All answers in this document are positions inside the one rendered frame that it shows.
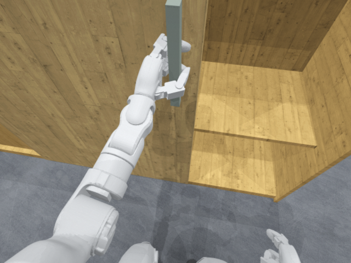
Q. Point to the robot left upper arm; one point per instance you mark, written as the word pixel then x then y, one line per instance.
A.
pixel 85 229

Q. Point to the right robot hand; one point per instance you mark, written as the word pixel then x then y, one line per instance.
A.
pixel 287 253

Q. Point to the handle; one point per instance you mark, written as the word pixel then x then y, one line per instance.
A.
pixel 174 42

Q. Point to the left robot hand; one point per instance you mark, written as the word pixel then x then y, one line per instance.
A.
pixel 154 67

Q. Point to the wardrobe door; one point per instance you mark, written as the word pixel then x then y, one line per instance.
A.
pixel 8 138
pixel 68 67

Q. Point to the robot left forearm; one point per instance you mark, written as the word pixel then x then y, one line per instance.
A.
pixel 108 178

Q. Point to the left robot thigh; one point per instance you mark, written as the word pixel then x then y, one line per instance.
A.
pixel 140 253

